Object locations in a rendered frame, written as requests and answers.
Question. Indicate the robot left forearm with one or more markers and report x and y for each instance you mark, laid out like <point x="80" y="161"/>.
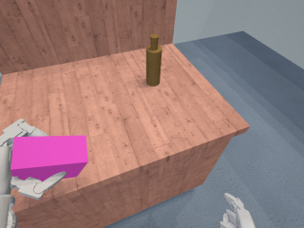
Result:
<point x="8" y="218"/>

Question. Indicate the sponge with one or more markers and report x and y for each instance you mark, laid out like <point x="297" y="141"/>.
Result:
<point x="41" y="157"/>

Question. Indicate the table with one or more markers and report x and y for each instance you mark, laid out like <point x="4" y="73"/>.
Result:
<point x="78" y="68"/>

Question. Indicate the robot left hand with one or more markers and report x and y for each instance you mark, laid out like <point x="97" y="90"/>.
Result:
<point x="29" y="187"/>

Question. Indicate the robot right hand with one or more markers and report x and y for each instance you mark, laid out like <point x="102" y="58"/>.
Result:
<point x="240" y="219"/>

